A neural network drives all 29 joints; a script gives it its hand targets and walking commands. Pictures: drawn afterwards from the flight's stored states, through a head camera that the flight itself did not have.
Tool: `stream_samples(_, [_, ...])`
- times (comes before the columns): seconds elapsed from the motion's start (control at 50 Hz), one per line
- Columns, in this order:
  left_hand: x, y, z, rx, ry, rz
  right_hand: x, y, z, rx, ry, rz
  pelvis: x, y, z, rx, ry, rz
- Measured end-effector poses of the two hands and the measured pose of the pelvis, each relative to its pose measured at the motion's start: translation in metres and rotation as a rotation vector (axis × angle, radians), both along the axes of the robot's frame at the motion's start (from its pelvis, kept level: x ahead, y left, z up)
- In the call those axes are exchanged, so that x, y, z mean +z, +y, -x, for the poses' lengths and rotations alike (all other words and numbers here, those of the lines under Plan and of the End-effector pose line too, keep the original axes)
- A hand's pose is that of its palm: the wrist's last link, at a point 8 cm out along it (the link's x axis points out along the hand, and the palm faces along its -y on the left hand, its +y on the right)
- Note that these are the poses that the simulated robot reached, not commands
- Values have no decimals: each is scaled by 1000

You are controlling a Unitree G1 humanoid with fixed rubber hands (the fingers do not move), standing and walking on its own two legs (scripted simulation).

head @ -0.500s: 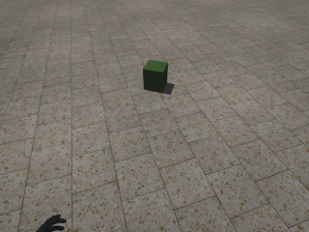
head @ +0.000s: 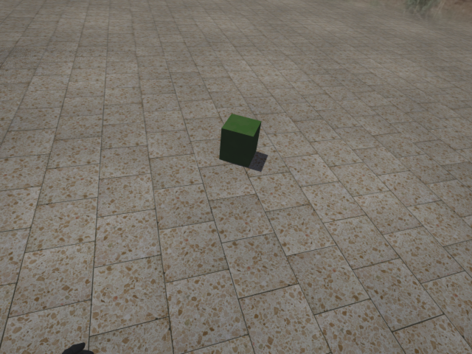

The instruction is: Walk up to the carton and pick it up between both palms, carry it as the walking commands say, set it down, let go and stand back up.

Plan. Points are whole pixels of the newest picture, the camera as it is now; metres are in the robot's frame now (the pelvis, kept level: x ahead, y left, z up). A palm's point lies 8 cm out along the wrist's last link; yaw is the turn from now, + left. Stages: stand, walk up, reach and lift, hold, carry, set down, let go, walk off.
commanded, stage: walk up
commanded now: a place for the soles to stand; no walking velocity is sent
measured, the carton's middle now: (240, 140) +1.63 -0.02 -0.65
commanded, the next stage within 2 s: none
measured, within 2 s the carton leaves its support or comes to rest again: neither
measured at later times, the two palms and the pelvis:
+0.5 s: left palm (64, 342) +0.19 +0.31 -0.10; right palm (392, 316) +0.27 -0.30 -0.09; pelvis +0.16 -0.02 -0.01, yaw +0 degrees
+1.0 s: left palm (107, 258) +0.35 +0.29 -0.08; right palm (376, 251) +0.43 -0.33 -0.10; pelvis +0.32 -0.04 -0.01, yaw +2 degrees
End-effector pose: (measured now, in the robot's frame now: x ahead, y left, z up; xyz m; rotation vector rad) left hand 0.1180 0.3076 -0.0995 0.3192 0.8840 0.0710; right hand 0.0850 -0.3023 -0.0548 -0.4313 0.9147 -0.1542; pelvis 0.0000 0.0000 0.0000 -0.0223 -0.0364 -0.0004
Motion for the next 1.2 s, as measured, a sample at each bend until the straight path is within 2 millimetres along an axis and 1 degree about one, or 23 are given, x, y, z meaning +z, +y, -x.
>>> stream_samples(0.06, [3, -4, -10, 2, 30, -11, -1, -5, -15, -2, 13, -11, 3, -6, -16, -2, 11, -8])
stream_samples(0.12, [5, -11, -23, 0, 51, -28, -8, -13, -30, -5, 25, -29, 3, -15, -33, -7, 25, -21])
stream_samples(0.18, [4, -21, -35, -9, 74, -55, -22, -25, -49, -15, 26, -57, -4, -27, -53, -20, 38, -41])
stream_samples(0.22, [2, -24, -36, 1, 85, -78, -34, -29, -65, -12, 26, -74, -11, -34, -65, -16, 30, -32])
stream_samples(0.26, [5, -22, -33, 21, 105, -98, -39, -29, -84, 0, 19, -90, -11, -37, -77, -5, 37, -24])
stream_samples(0.32, [12, -18, -31, 42, 150, -121, -39, -24, -114, 18, 2, -114, -8, -37, -96, 0, 52, -21])
stream_samples(0.4, [17, -11, -38, 57, 195, -130, -38, -15, -149, 38, -5, -133, -4, -31, -122, 2, 64, -14])
stream_samples(0.44, [14, -7, -49, 60, 202, -124, -37, -10, -166, 45, -4, -131, -5, -27, -135, 2, 70, -8])
stream_samples(0.5, [4, 2, -74, 57, 198, -111, -39, -1, -189, 49, -10, -117, -11, -17, -157, 2, 78, 4])
stream_samples(0.54, [-5, 6, -97, 56, 175, -97, -40, 3, -204, 50, -14, -97, -16, -11, -172, 7, 69, -6])
stream_samples(0.58, [-8, 7, -125, 52, 135, -85, -37, 4, -214, 49, -19, -78, -18, -8, -184, 11, 42, -12])
stream_samples(0.64, [-3, 4, -168, 39, 68, -71, -28, -1, -224, 35, -16, -55, -13, -9, -204, 9, 18, -19])
stream_samples(0.7, [6, -3, -204, 26, 22, -66, -21, -8, -236, 22, -13, -48, -7, -13, -224, 8, 5, -25])
stream_samples(0.76, [15, -10, -232, 15, 4, -74, -20, -16, -250, 13, -9, -56, -3, -21, -243, 6, 2, -34])
stream_samples(0.8, [17, -17, -246, 12, 7, -84, -25, -22, -261, 10, -2, -67, -4, -28, -255, 3, 10, -42])
stream_samples(0.84, [13, -23, -254, 10, 20, -98, -35, -30, -274, 8, 6, -78, -11, -36, -268, 0, 22, -49])
stream_samples(0.86, [10, -25, -254, 15, 29, -104, -41, -32, -281, 9, 14, -84, -14, -39, -274, 3, 18, -42])
stream_samples(0.9, [9, -24, -249, 37, 60, -116, -46, -32, -298, 16, 20, -94, -15, -41, -287, 14, 23, -30])
stream_samples(1.0, [15, -17, -233, 80, 180, -142, -44, -23, -348, 46, 13, -119, -8, -39, -319, 28, 53, -20])
stream_samples(1.06, [14, -12, -233, 97, 232, -138, -42, -15, -378, 66, 11, -124, -6, -33, -339, 29, 69, -14])
stream_samples(1.1, [10, -7, -240, 104, 248, -130, -41, -8, -399, 77, 5, -119, -8, -28, -354, 29, 75, -7])
stream_samples(1.14, [2, -1, -254, 104, 252, -121, -42, -1, -419, 84, -8, -109, -13, -21, -368, 29, 79, 3])
stream_samples(1.2, [-12, 5, -289, 104, 216, -101, -44, 5, -440, 88, -22, -82, -21, -12, -388, 36, 46, -7])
